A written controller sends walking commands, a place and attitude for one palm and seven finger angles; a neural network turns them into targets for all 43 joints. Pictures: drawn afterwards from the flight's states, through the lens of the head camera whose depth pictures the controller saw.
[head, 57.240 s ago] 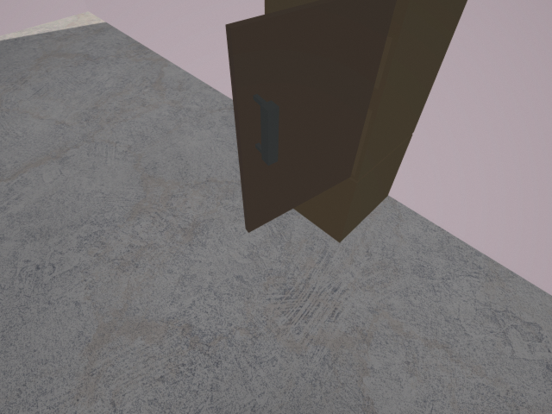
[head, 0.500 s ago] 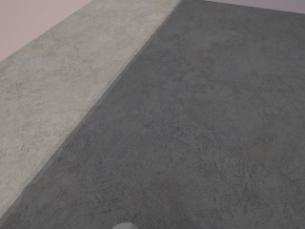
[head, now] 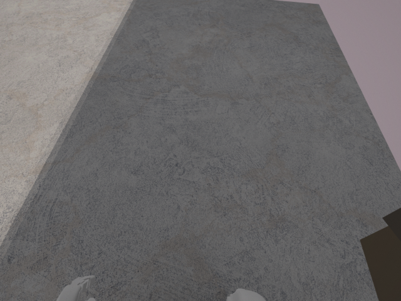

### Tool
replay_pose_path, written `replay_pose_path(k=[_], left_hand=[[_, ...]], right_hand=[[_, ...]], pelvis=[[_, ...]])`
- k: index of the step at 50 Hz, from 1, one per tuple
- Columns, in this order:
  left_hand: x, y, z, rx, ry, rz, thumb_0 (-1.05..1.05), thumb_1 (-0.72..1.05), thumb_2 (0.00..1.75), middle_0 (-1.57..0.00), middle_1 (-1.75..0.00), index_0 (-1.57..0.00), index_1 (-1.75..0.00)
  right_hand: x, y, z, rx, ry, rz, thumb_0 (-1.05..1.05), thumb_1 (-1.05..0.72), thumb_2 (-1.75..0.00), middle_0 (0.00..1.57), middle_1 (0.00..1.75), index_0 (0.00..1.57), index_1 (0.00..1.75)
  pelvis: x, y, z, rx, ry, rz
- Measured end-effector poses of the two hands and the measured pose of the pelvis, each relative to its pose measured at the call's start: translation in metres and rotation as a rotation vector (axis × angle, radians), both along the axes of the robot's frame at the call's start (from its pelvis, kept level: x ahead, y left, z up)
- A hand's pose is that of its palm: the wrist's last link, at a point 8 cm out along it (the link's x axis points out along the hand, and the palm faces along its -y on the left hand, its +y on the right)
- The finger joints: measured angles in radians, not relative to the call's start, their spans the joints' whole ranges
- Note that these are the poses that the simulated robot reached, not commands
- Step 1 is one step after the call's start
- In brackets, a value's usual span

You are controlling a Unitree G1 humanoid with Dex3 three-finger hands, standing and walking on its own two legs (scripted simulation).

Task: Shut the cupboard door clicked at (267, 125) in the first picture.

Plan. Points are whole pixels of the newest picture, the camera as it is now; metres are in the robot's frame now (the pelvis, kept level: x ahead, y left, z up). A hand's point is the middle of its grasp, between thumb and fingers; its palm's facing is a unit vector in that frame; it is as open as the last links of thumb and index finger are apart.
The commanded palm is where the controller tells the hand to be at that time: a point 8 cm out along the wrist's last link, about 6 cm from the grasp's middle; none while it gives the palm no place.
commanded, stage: turn to face it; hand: left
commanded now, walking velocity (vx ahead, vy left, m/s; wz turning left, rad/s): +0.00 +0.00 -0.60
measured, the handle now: out of the picture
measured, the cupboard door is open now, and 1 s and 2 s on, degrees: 23 23 23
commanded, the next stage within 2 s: take the last steps up to it in 1.94 s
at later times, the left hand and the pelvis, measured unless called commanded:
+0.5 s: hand (124, 299) +0.14 +0.18 -0.19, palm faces -0.25 -0.95 -0.18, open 7.3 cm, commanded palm none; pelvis +0.01 +0.01 -0.02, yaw -16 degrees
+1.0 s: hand (159, 270) +0.20 +0.11 -0.16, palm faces -0.55 -0.79 -0.28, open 7.3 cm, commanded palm none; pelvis -0.01 +0.00 -0.01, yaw -35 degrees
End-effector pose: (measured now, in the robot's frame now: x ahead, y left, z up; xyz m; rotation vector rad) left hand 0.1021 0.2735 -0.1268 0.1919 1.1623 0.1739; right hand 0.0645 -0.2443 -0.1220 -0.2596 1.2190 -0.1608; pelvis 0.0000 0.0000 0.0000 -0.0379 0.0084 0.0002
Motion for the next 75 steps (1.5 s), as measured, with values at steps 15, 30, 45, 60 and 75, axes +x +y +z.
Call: replay_pose_path(k=[15,30,45,60,75], left_hand=[[0.041,-0.066,0.001,0.020,-0.004,-0.228,0.00,0.91,0.90,-0.20,-0.30,-0.21,-0.30],[0.057,-0.035,-0.026,-0.053,0.100,-0.327,0.01,0.91,0.90,-0.20,-0.30,-0.21,-0.30],[0.118,-0.101,-0.004,0.020,-0.013,-0.594,0.01,0.91,0.90,-0.20,-0.30,-0.20,-0.30],[0.118,-0.131,-0.010,0.003,0.050,-0.736,0.00,0.91,0.90,-0.21,-0.30,-0.21,-0.30],[0.164,-0.160,-0.006,0.007,0.064,-0.909,0.01,0.91,0.90,-0.20,-0.30,-0.20,-0.30]], right_hand=[[-0.053,-0.048,-0.019,0.013,0.031,-0.238,0.01,-0.91,-0.90,0.20,0.30,0.19,0.30],[-0.063,0.003,0.012,-0.055,-0.058,-0.327,0.00,-0.91,-0.90,0.20,0.30,0.20,0.30],[-0.173,0.010,-0.027,0.050,0.035,-0.622,0.00,-0.90,-0.90,0.20,0.30,0.20,0.30],[-0.177,-0.001,-0.005,-0.020,-0.043,-0.751,0.01,-0.91,-0.90,0.20,0.30,0.19,0.30],[-0.216,0.061,-0.002,0.002,-0.007,-0.918,0.00,-0.90,-0.90,0.20,0.30,0.20,0.30]], pelvis=[[-0.001,-0.019,-0.007,0.034,-0.004,-0.177],[0.007,0.021,-0.005,0.001,0.000,-0.357],[-0.007,0.000,-0.016,0.031,-0.002,-0.560],[-0.003,0.007,-0.006,0.043,-0.001,-0.725],[0.004,0.017,-0.002,0.008,0.001,-0.922]])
